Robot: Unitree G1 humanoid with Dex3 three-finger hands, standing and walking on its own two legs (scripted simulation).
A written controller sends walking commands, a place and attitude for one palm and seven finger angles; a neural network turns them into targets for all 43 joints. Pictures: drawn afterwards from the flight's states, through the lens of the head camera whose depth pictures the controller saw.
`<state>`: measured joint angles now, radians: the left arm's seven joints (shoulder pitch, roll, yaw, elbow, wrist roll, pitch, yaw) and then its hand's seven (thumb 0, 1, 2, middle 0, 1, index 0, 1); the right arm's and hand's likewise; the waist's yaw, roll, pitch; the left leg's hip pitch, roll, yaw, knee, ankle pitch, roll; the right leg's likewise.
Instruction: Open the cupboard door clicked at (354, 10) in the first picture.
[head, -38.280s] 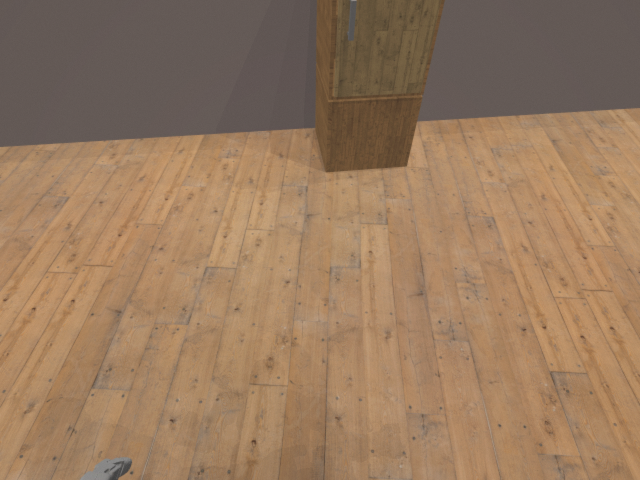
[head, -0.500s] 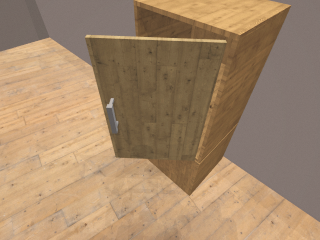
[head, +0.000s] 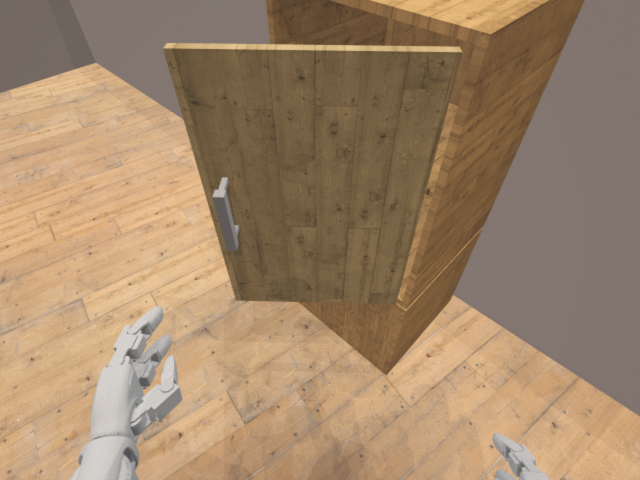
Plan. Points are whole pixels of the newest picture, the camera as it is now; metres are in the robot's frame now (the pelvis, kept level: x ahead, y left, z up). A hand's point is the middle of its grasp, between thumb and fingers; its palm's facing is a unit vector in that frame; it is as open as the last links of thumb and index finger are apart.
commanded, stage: raise the hand with hooked fingers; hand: left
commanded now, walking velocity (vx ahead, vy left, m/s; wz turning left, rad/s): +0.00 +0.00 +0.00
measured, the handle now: (228, 215) +0.55 +0.18 -0.01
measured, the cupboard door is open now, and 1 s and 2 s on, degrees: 42 42 42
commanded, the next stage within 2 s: move the hooked fingers beside the handle in 1.86 s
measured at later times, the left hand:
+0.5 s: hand (181, 418) +0.21 +0.18 -0.03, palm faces -0.11 -0.99 -0.05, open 10.5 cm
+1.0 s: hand (129, 382) +0.25 +0.25 +0.00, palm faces +0.03 -1.00 -0.06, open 13.4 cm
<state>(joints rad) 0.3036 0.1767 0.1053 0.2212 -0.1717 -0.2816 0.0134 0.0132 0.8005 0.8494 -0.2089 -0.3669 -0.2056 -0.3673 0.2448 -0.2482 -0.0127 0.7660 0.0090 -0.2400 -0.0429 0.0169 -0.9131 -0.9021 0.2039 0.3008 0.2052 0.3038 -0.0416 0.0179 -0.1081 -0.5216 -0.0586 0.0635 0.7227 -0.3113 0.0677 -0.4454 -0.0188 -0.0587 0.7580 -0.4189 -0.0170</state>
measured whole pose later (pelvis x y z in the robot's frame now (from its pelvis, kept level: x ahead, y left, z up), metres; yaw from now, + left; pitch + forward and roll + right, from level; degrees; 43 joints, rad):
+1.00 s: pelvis -0.02 +0.00 -0.05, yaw -1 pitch +15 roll -4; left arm 0.18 0.35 0.34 0.21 -0.36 -0.44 -0.39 0.00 -0.35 0.36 -0.29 -1.10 -0.29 -1.10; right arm 0.25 -0.26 0.00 0.56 0.03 -0.22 -0.06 0.02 -0.91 -0.90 0.20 0.30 0.20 0.30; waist -0.02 0.01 -0.14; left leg -0.92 0.01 0.03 1.10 -0.45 0.07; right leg -0.79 0.04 -0.10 1.05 -0.52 -0.03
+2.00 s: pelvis -0.01 -0.01 -0.05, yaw -1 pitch +15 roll -4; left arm -0.01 0.42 0.42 0.44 -0.37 -0.35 -0.49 -0.01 -0.50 0.30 -0.30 -1.20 -0.30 -1.20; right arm 0.27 -0.27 0.03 0.54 0.04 -0.17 -0.06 0.02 -0.91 -0.90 0.21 0.30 0.21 0.30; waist -0.02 0.03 -0.14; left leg -0.90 0.01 0.01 1.07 -0.44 0.06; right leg -0.77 0.04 -0.11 1.01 -0.51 -0.04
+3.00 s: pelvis -0.01 +0.01 -0.06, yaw -3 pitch +20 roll -5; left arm -0.60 0.54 0.44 0.99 -0.22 -0.41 -0.45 -0.01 -0.50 0.30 -0.30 -1.20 -0.30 -1.20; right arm 0.34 -0.28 0.03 0.62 0.02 -0.03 -0.04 0.01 -0.91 -0.90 0.21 0.30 0.21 0.30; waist -0.09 0.02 -0.14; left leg -1.04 0.02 0.03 1.13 -0.46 0.08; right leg -0.91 0.05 -0.09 1.06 -0.52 -0.02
